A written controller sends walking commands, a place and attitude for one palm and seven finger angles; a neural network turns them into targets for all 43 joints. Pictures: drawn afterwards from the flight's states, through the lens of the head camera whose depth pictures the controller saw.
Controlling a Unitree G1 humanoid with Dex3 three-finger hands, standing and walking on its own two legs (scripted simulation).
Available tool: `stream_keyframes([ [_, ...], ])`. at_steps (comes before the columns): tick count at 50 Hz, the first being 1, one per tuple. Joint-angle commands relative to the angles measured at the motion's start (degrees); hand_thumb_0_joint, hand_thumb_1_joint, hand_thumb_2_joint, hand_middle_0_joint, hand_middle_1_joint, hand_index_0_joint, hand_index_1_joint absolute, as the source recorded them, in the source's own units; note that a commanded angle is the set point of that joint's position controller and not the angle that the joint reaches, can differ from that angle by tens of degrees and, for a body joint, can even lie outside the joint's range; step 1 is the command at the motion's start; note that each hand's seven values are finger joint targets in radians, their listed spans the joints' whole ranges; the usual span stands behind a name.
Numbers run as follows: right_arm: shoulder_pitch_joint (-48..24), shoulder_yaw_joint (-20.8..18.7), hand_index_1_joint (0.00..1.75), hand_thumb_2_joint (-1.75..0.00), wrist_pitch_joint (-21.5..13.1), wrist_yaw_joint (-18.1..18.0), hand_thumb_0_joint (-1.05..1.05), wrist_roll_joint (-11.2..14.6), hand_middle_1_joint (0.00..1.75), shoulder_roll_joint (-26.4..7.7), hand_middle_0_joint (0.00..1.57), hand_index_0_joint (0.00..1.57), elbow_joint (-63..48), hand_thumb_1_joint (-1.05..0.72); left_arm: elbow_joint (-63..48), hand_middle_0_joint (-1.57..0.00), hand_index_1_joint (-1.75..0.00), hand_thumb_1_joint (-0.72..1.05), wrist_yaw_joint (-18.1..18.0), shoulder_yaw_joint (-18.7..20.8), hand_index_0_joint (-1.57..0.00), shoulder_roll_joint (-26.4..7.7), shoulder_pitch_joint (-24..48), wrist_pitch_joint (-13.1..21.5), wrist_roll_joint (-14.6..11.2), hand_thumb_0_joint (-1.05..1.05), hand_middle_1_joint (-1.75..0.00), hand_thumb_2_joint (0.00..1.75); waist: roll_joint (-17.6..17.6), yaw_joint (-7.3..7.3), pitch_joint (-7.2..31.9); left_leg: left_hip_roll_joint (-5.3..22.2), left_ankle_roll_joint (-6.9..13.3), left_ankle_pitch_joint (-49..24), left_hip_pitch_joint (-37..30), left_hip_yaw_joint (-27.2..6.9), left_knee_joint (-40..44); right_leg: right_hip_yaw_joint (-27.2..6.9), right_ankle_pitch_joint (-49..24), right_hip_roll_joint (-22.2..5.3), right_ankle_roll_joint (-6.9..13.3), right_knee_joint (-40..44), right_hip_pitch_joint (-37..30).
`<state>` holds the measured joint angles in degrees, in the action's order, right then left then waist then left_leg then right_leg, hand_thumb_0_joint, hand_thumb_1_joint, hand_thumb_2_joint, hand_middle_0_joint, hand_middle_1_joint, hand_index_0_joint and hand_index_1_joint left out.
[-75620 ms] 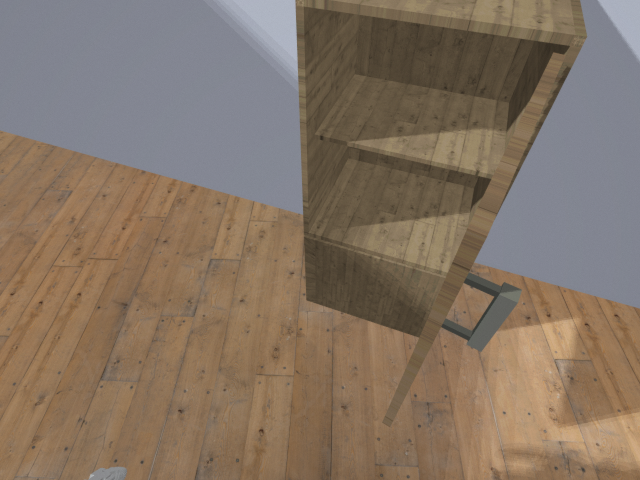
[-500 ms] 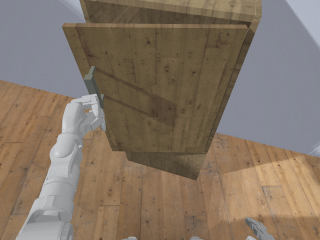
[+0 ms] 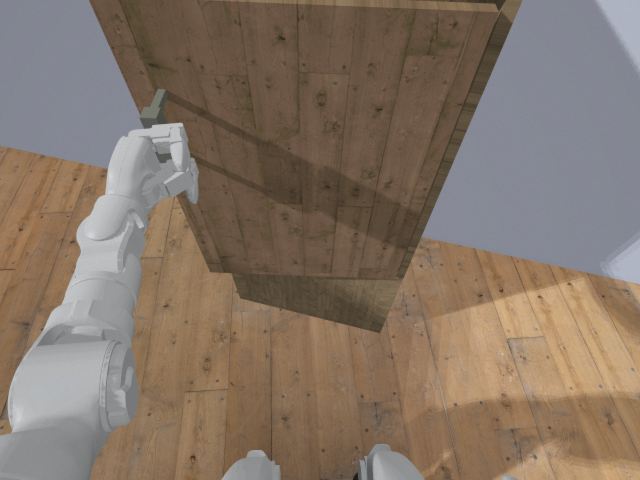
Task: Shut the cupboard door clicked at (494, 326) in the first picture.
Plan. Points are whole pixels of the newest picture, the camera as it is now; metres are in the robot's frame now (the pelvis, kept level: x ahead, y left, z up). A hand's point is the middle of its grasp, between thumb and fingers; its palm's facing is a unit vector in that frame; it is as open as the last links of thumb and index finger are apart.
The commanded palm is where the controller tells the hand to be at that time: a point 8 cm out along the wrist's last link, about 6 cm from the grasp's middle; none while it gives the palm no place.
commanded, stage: push the door shut along its arc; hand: left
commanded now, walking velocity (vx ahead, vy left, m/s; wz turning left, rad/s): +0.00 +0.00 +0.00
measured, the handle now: (169, 140) +0.53 +0.20 +0.10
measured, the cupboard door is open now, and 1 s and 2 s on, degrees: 13 0 0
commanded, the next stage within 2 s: pull the fist back off the door in 1.24 s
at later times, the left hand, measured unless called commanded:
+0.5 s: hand (236, 136) +0.53 +0.10 +0.11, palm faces -0.27 -0.96 +0.00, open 3.1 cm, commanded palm +0.53 +0.16 +0.10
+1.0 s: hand (244, 115) +0.57 +0.10 +0.11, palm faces -0.37 -0.93 +0.00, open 2.9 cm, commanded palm +0.59 +0.13 +0.10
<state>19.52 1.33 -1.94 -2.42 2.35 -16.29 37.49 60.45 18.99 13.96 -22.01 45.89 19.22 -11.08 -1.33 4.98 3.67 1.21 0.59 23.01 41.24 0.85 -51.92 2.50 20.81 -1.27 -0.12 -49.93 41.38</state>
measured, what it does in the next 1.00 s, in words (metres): stands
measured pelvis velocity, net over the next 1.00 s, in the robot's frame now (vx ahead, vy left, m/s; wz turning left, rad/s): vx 0.01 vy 0.00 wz -0.03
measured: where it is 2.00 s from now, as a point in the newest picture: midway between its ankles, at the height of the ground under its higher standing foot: outside the picture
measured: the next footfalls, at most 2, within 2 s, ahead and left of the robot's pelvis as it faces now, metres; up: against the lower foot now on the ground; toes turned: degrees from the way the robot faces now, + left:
none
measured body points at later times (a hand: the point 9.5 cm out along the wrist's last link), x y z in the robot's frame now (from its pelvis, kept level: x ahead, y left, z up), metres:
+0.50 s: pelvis +0.00 +0.00 -0.01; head +0.12 +0.00 +0.42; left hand +0.54 +0.16 +0.11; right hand +0.00 -0.27 -0.12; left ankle +0.02 +0.11 -0.69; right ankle +0.04 -0.12 -0.69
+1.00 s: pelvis +0.01 +0.00 -0.03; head +0.16 +0.01 +0.39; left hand +0.59 +0.15 +0.11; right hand -0.03 -0.27 -0.13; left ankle +0.02 +0.11 -0.69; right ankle +0.04 -0.12 -0.69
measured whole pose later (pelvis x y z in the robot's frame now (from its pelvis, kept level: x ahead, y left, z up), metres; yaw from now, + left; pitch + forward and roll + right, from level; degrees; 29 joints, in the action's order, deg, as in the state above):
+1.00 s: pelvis +0.01 +0.00 -0.03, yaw -2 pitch +24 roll -3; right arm 22.5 2.1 -3.2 -2.2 -0.1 -16.8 38.5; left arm 77.2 27.0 14.9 -34.8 74.5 12.4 -4.3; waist -2.4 14.3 3.8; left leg 3.2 0.5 26.2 58.3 -0.4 -60.8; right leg 3.4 22.3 0.6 0.1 -55.9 57.3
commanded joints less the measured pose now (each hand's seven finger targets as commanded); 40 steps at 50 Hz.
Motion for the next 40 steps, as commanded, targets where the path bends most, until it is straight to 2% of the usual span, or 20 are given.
stream_keyframes([
  [1, 4.7, -3.64, 0.3, -0.9, -2.35, -0.36, 0.0, -0.13, 0.3, -9.13, 0.2, 0.2, -4.23, -0.9, -9.91, -1.3, -1.5, 0.9, 1.72, -2.04, -1.3, -7.4, 32.32, 3.09, -0.19, 0.0, -1.5, 0.9, -2.07, 4.22, 22.84, -0.88, 0.51, -10.17, -13.52, -3.53, 6.08, -0.79, -9.84, 2.22, 1.45, 5.34, -4.05],
  [2, 5.15, -3.76, 0.3, -0.9, -2.48, -0.33, 0.0, -0.21, 0.3, -9.28, 0.2, 0.2, -3.74, -0.9, -9.02, -1.3, -1.5, 0.9, 1.88, -2.64, -1.3, -6.74, 33.55, 2.93, -0.17, 0.0, -1.5, 0.9, -2.01, 4.91, 22.46, -0.75, 0.53, -9.9, -13.92, -3.66, 5.86, -0.71, -9.31, 2.29, 1.38, 5.5, -2.75],
  [3, 5.66, -3.89, 0.3, -0.9, -2.48, -0.33, 0.0, -0.28, 0.3, -9.7, 0.2, 0.2, -3.44, -0.9, -8.5, -1.3, -1.5, 0.9, 1.84, -1.13, -1.3, -8.75, 33.75, 2.9, -0.1, 0.0, -1.5, 0.9, -1.89, 4.63, 22.65, -0.63, 0.5, -9.41, -13.57, -3.82, 5.71, -0.71, -8.57, 2.34, 1.47, 5.5, -2.41],
  [5, 6.13, -3.79, 0.3, -0.9, -2.59, -0.33, 0.0, -0.37, 0.3, -9.86, 0.2, 0.2, -3.28, -0.9, -7.65, -1.3, -1.5, 0.9, 1.98, -1.07, -1.3, -9.0, 35.41, 2.86, -0.08, 0.0, -1.5, 0.9, -2.48, 4.96, 23.39, -0.57, 0.48, -9.7, -13.94, -4.31, 5.62, -0.42, -8.2, 2.49, 1.54, 5.02, -1.39],
  [6, 6.31, -3.67, 0.3, -0.9, -2.75, -0.3, 0.0, -0.4, 0.3, -9.78, 0.2, 0.2, -3.04, -0.9, -8.13, -1.3, -1.5, 0.9, 2.02, -1.79, -1.3, -8.69, 38.14, 2.86, -0.07, 0.0, -1.5, 0.9, -2.29, 5.9, 23.65, -0.6, 0.67, -8.7, -13.36, -4.18, 5.37, -0.69, -7.64, 2.47, 1.31, 5.22, -1.3],
  [7, 6.76, -3.83, 0.3, -0.9, -2.73, -0.3, 0.0, -0.47, 0.3, -10.01, 0.2, 0.2, -2.83, -0.9, -7.54, -1.3, -1.5, 0.9, 1.83, 0.22, -1.3, -11.33, 38.28, 3.01, 0.41, 0.0, -1.5, 0.9, -2.81, 5.27, 24.24, -0.53, 0.58, -8.58, -12.92, -4.35, 5.24, -0.73, -7.35, 2.48, 1.51, 4.97, -1.59],
  [10, 7.45, -3.51, 0.3, -0.9, -2.85, -0.15, 0.0, -0.6, 0.3, -10.04, 0.2, 0.2, -2.66, -0.9, -6.19, -1.3, -1.5, 0.9, 1.59, 0.49, -1.3, -12.46, 40.22, 2.94, 1.22, 0.0, -1.5, 0.9, -4.26, 5.94, 25.22, -0.55, 0.68, -9.22, -12.63, -4.46, 4.64, -0.79, -7.46, 2.61, 1.48, 4.48, -0.59],
  [13, 8.5, -3.3, 0.3, -0.9, -2.63, -0.05, 0.0, -0.66, 0.3, -10.4, 0.2, 0.2, -2.73, -0.9, -3.52, -1.3, -1.5, 0.9, 1.41, 2.94, -1.3, -15.97, 41.45, 2.18, 1.89, 0.0, -1.5, 0.9, -2.61, 6.39, 24.53, -0.44, 0.88, -8.81, -9.79, -4.34, 4.19, -1.09, -7.56, 2.69, 1.4, 4.3, -1.34],
  [15, 9.01, -3.42, 0.3, -0.9, -2.78, 0.07, 0.0, -0.88, 0.3, -10.33, 0.2, 0.2, -2.88, -0.9, -4.09, -1.3, -1.5, 0.9, 1.71, 2.94, -1.3, -16.26, 42.6, 2.71, 2.38, 0.0, -1.5, 0.9, -4.24, 6.39, 27.08, -0.5, 0.88, -10.81, -11.28, -4.31, 3.55, -1.12, -9.0, 2.79, 1.37, 3.85, -1.31],
  [17, 9.53, -3.36, 0.3, -0.9, -2.7, 0.36, 0.0, -0.97, 0.3, -10.22, 0.2, 0.2, -2.86, -0.9, -3.14, -1.3, -1.5, 0.9, 2.31, 1.7, -1.3, -14.88, 43.0, 2.36, 2.53, 0.0, -1.5, 0.9, -4.75, 6.96, 26.85, -0.37, 0.81, -12.09, -11.66, -4.28, 2.96, -1.02, -9.95, 2.95, 1.39, 3.7, -0.34],
  [22, 10.76, -2.99, 0.3, -0.9, -2.14, 0.3, 0.0, -1.01, 0.3, -10.67, 0.2, 0.2, -3.17, -0.9, 1.18, -1.3, -1.5, 0.9, 2.99, 5.46, -1.3, -20.81, 44.54, 0.73, 3.3, 0.0, -1.5, 0.9, -2.61, 7.56, 25.88, -0.59, 1.37, -10.62, -5.74, -3.33, 1.75, -1.91, -10.53, 3.05, 1.06, 3.52, -2.59],
  [24, 11.73, -3.17, 0.3, -0.9, -2.08, 0.31, 0.0, -1.29, 0.3, -10.78, 0.2, 0.2, -3.47, -0.9, -0.31, -1.3, -1.5, 0.9, 3.21, 6.9, -1.3, -22.63, 45.09, 1.11, 3.65, 0.0, -1.5, 0.9, -3.91, 7.1, 28.68, -0.64, 1.37, -13.43, -7.24, -3.55, 1.19, -1.73, -12.64, 3.18, 1.32, 2.58, -2.98],
  [26, 11.67, -3.24, 0.3, -0.9, -1.84, 0.47, 0.0, -1.37, 0.3, -10.47, 0.2, 0.2, -3.55, -0.9, 0.09, -1.3, -1.5, 0.9, 3.81, 5.23, -1.3, -20.73, 45.16, 0.63, 3.93, 0.0, -1.5, 0.9, -4.25, 7.81, 29.21, -0.46, 1.29, -14.62, -7.65, -3.26, 0.41, -1.71, -13.9, 3.21, 0.98, 2.41, -1.98],
  [29, 12.8, -3.08, 0.3, -0.9, -1.43, 0.25, 0.0, -1.41, 0.3, -10.79, 0.2, 0.2, -3.37, -0.9, 2.31, -1.3, -1.5, 0.9, 4.37, 6.81, -1.3, -23.67, 46.76, -0.39, 4.21, 0.0, -1.5, 0.9, -2.3, 8.68, 28.29, -0.68, 1.77, -14.17, -4.48, -2.81, -0.26, -2.12, -14.97, 3.52, 0.85, 2.35, -3.46],
  [30, 12.91, -3.18, 0.3, -0.9, -1.34, 0.21, 0.0, -1.41, 0.3, -10.84, 0.2, 0.2, -3.51, -0.9, 1.66, -1.3, -1.5, 0.9, 4.69, 7.29, -1.3, -24.85, 47.29, -0.43, 4.64, 0.0, -1.5, 0.9, -3.26, 8.4, 29.43, -0.58, 1.63, -15.08, -4.77, -2.79, -0.4, -2.12, -15.9, 3.4, 0.84, 2.11, -3.73],
  [31, 12.95, -3.23, 0.3, -0.9, -1.24, 0.23, 0.0, -1.39, 0.3, -10.65, 0.2, 0.2, -3.47, -0.9, 2.02, -1.3, -1.5, 0.9, 5.18, 5.56, -1.3, -22.89, 47.68, -0.81, 4.74, 0.0, -1.5, 0.9, -3.35, 8.93, 29.83, -0.68, 1.66, -15.23, -5.08, -2.79, -0.64, -2.08, -16.11, 3.45, 0.77, 2.07, -3.23],
  [34, 13.84, -3.26, 0.3, -0.9, -1.4, -0.02, 0.0, -1.57, 0.3, -10.67, 0.2, 0.2, -2.62, -0.9, 1.92, -1.3, -1.5, 0.9, 5.95, 4.3, -1.3, -21.71, 51.27, -1.43, 4.3, 0.0, -1.5, 0.9, -4.59, 10.43, 29.28, -0.64, 1.88, -15.83, -6.42, -3.03, -1.42, -1.76, -15.76, 3.66, 0.83, 2.15, -0.68],
  [35, 14.02, -3.36, 0.3, -0.9, -1.34, -0.13, 0.0, -1.62, 0.3, -11.01, 0.2, 0.2, -2.37, -0.9, 2.97, -1.3, -1.5, 0.9, 6.12, 5.74, -1.3, -23.67, 51.34, -1.66, 4.55, 0.0, -1.5, 0.9, -3.56, 10.28, 29.99, -0.45, 1.79, -15.27, -5.92, -3.1, -1.78, -1.86, -15.17, 3.64, 0.69, 2.18, -0.76],
  [37, 13.86, -3.22, 0.3, -0.9, -1.49, -0.23, 0.0, -1.65, 0.3, -10.83, 0.2, 0.2, -2.02, -0.9, 2.66, -1.3, -1.5, 0.9, 6.84, 3.43, -1.3, -22.01, 53.65, -2.08, 4.72, 0.0, -1.5, 0.9, -4.78, 11.13, 29.55, -0.5, 1.85, -14.52, -5.26, -3.02, -2.22, -1.87, -14.53, 3.58, 0.72, 2.11, 0.32],
  [40, 14.46, -3.23, 0.3, -0.9, -1.87, -0.38, 0.0, -1.87, 0.3, -10.94, 0.2, 0.2, -1.08, -0.9, 3.41, -1.3, -1.5, 0.9, 7.34, 3.25, -1.3, -22.26, 56.14, -2.5, 4.8, 0.0, -1.5, 0.9, -6.61, 11.92, 30.52, -0.29, 1.81, -15.96, -7.0, -3.48, -3.16, -1.47, -14.5, 3.72, 0.89, 1.62, 2.72],
])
